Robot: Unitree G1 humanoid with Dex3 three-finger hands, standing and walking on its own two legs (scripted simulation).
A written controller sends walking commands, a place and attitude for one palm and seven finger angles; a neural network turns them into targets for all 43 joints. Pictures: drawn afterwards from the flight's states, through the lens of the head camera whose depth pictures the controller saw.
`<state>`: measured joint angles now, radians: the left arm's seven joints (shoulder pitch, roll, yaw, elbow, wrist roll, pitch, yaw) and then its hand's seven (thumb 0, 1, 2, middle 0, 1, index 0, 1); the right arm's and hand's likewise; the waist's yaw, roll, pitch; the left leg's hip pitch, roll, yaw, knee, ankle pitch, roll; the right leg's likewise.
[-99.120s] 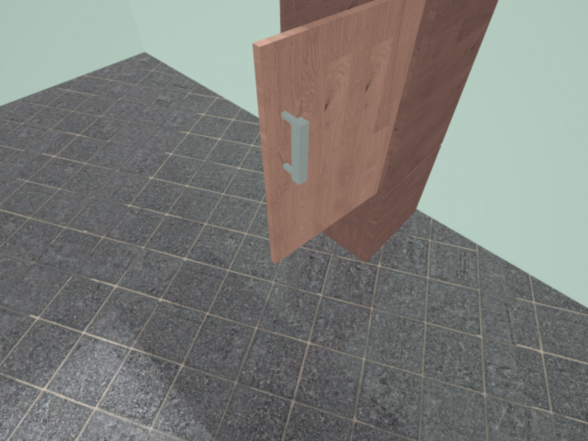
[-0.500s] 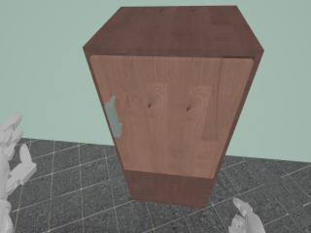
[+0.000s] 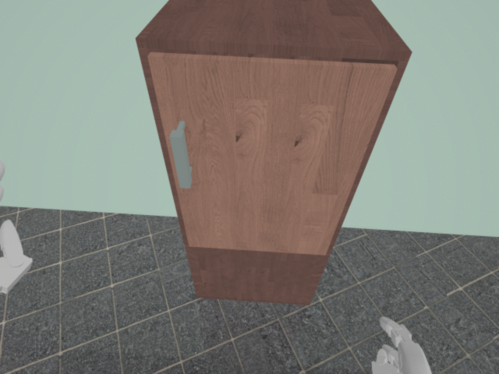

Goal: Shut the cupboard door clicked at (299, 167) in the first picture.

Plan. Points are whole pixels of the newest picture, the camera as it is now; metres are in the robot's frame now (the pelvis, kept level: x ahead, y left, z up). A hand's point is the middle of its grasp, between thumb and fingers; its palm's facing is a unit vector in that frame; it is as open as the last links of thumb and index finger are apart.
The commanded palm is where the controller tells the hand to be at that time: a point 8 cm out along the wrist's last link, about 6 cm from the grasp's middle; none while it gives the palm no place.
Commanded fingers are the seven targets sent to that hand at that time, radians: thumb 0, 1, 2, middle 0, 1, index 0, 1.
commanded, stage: step back with the hand held close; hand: left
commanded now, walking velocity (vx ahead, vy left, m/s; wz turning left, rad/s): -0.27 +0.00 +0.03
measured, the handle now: (183, 155) +0.52 +0.17 +0.06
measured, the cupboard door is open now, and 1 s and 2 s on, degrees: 0 0 0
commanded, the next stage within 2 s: stop stepping back and stand still in 0.48 s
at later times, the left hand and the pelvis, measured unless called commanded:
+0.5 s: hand out of the picture +0.08 +0.29 +0.17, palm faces +0.55 -0.73 -0.41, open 7.4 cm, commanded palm -0.01 +0.32 +0.19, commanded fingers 0.00 0.90 0.90 -0.20 -0.30 -0.20 -0.30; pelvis -0.10 +0.00 -0.02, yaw +8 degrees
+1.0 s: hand out of the picture -0.05 +0.30 +0.19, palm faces +0.56 -0.76 -0.34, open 7.4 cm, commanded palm -0.12 +0.32 +0.19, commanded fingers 0.00 0.90 0.90 -0.20 -0.30 -0.20 -0.30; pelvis -0.25 +0.01 -0.01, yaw +2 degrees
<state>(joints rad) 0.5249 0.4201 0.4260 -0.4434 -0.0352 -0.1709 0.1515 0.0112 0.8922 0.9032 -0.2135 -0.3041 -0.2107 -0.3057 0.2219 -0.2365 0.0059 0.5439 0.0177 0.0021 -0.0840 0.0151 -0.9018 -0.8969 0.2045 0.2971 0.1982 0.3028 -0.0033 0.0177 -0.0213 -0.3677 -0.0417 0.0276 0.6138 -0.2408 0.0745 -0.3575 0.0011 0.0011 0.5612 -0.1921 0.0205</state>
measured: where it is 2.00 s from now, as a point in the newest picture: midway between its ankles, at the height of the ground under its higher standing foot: outside the picture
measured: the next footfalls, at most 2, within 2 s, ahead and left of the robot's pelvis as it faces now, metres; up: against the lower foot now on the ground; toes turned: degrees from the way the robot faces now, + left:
right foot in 0.76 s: -0.28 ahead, -0.13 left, +0.00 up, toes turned +4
left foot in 0.92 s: -0.15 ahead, +0.11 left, +0.00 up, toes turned +5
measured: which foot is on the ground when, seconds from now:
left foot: down 0.00-0.74, up 0.76-0.90, down 0.92-1.00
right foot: down 0.00-0.44, up 0.46-0.74, down 0.76-0.94, up 0.96-1.00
